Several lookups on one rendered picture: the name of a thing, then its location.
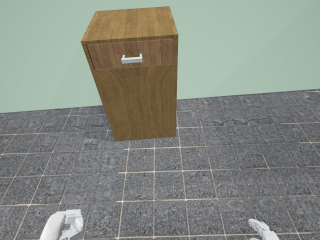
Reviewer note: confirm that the left robot hand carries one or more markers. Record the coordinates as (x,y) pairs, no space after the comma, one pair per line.
(53,229)

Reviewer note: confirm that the handle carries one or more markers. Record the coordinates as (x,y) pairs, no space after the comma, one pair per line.
(132,59)

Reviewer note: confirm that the right robot hand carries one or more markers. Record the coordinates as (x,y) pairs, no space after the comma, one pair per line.
(263,230)

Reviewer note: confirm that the cabinet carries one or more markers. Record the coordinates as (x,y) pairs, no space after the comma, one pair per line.
(140,102)

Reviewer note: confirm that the drawer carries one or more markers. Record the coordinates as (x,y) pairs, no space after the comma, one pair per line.
(154,52)

